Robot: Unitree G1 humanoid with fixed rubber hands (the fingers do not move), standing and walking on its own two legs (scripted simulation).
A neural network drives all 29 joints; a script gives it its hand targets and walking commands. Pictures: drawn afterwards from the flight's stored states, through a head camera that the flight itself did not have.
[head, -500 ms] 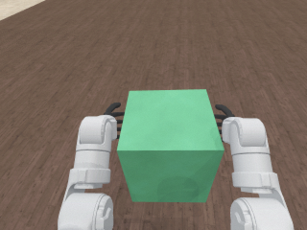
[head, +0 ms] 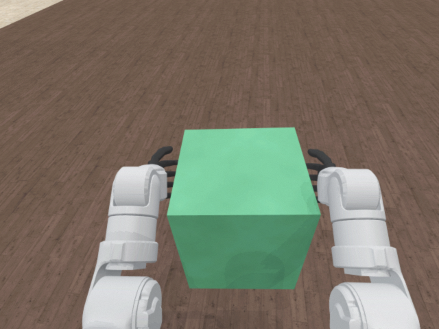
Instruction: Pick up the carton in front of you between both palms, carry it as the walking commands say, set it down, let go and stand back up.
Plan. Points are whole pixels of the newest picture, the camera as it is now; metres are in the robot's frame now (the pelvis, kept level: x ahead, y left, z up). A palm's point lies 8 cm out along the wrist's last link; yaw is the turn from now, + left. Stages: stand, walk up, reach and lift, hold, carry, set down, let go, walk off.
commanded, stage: carry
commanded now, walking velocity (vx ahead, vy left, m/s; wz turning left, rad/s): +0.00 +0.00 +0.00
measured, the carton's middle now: (240, 210) +0.35 +0.00 +0.05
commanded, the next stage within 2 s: none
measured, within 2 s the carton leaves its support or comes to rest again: neither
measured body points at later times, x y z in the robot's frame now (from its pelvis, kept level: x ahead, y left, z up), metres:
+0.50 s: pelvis +0.00 +0.00 +0.00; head -0.01 +0.00 +0.45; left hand +0.36 +0.15 +0.12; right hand +0.36 -0.15 +0.12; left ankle +0.09 +0.16 -0.72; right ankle +0.03 -0.13 -0.72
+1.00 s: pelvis +0.00 +0.00 +0.00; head -0.01 +0.00 +0.45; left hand +0.36 +0.15 +0.12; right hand +0.37 -0.15 +0.12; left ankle +0.09 +0.16 -0.72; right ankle +0.03 -0.13 -0.72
